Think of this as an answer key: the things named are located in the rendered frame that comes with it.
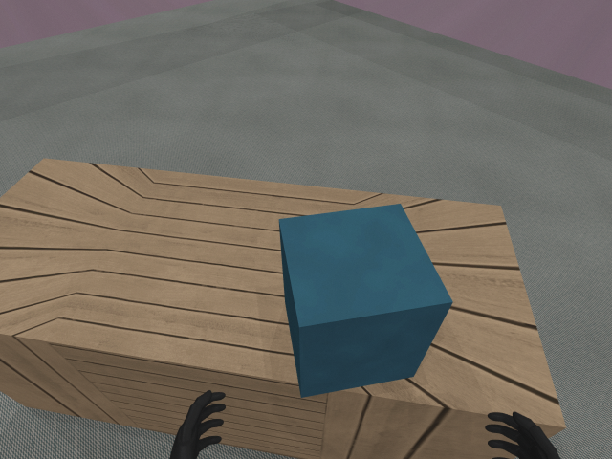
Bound pedestal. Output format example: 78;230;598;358
0;158;566;459

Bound right robot hand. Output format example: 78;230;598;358
485;411;560;459

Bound carton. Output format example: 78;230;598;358
279;204;453;398

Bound left robot hand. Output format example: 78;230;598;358
169;390;226;459

